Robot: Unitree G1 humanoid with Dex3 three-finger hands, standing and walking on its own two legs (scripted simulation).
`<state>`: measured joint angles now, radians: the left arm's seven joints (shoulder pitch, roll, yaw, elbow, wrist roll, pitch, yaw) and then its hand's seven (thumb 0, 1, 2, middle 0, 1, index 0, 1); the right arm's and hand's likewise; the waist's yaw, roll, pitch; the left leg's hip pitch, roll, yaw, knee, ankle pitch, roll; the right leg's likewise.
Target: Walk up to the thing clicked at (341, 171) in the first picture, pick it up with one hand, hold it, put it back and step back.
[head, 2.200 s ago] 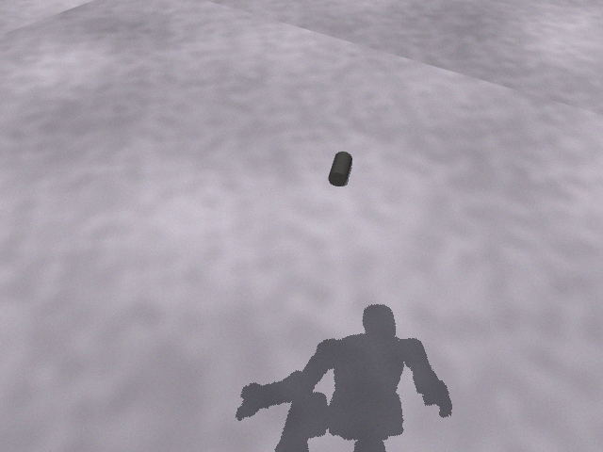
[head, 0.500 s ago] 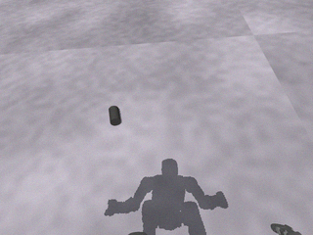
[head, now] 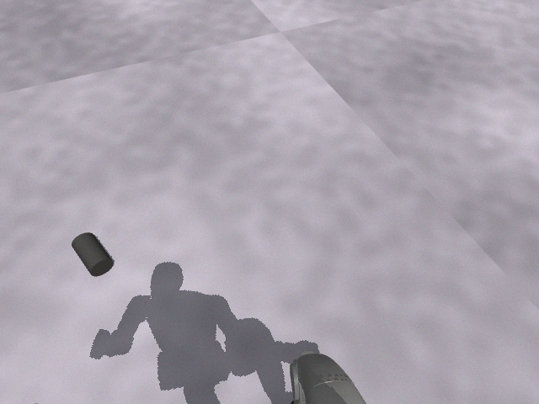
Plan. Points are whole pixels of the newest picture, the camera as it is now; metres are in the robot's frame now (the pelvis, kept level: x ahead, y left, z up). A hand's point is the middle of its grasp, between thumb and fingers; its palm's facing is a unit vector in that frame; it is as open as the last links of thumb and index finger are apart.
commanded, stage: walk up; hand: left
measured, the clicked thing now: (92, 254) +0.79 +0.57 -0.72
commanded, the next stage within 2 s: none
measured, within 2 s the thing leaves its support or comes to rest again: neither
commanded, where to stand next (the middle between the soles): +0.38 +0.74 m, yaw -55 degrees
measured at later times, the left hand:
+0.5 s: hand out of the picture +0.26 +0.52 -0.13, palm faces -0.22 -0.73 -0.64, open 7.4 cm
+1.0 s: hand out of the picture +0.46 +0.65 -0.15, palm faces -0.39 -0.70 -0.60, open 7.4 cm
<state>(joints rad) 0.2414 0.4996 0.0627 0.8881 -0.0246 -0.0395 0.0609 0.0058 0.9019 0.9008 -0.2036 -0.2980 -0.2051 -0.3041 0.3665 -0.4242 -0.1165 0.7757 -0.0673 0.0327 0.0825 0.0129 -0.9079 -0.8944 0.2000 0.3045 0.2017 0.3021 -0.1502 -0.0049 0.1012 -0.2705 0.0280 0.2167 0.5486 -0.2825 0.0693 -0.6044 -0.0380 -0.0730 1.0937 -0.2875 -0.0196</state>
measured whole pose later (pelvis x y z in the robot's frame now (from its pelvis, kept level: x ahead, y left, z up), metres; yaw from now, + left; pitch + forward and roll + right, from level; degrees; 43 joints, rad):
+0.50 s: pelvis +0.15 +0.21 -0.04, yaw -14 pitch +0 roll -2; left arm 0.38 0.45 0.07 0.79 0.05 -0.07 0.10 0.01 0.89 0.90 -0.21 -0.30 -0.21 -0.31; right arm 0.14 -0.53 -0.14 0.60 -0.07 0.09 0.12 0.01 -0.91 -0.89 0.20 0.30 0.20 0.30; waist 0.01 0.16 0.08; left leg -0.62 0.14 -0.12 1.06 -0.36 0.01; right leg -0.46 -0.14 0.08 0.83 -0.40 0.03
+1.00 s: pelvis +0.24 +0.42 -0.04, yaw -27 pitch -3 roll -3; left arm 0.30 0.42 0.06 0.73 0.01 -0.04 0.14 0.00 0.90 0.90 -0.21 -0.30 -0.21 -0.31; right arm 0.28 -0.42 -0.11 0.62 -0.07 0.13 0.04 0.01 -0.91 -0.89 0.20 0.30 0.20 0.30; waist -0.06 0.14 0.18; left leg -0.64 0.00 0.01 1.41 -0.53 -0.05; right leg -0.50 0.01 -0.10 0.86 -0.32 -0.06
